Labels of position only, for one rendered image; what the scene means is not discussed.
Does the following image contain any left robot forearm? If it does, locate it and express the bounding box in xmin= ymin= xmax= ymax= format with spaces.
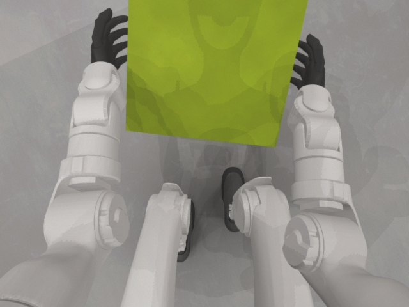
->
xmin=43 ymin=61 xmax=127 ymax=242

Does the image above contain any right robot forearm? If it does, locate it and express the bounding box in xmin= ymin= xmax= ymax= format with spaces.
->
xmin=287 ymin=84 xmax=367 ymax=247

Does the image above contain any carton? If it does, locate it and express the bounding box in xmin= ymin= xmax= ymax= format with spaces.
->
xmin=126 ymin=0 xmax=308 ymax=147

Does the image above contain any robot right upper arm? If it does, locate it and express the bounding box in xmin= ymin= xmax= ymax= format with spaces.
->
xmin=282 ymin=212 xmax=409 ymax=307

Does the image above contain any right robot hand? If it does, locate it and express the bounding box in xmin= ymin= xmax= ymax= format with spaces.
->
xmin=290 ymin=34 xmax=325 ymax=90

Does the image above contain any robot left shin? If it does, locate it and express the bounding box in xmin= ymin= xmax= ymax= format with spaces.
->
xmin=146 ymin=183 xmax=187 ymax=251

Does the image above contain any robot left foot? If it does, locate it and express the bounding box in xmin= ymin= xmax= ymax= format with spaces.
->
xmin=177 ymin=200 xmax=195 ymax=262

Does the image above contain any robot left upper arm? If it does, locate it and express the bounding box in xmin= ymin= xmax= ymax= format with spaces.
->
xmin=0 ymin=189 xmax=130 ymax=307

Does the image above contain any left robot hand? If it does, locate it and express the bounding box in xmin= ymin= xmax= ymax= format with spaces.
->
xmin=91 ymin=8 xmax=128 ymax=70

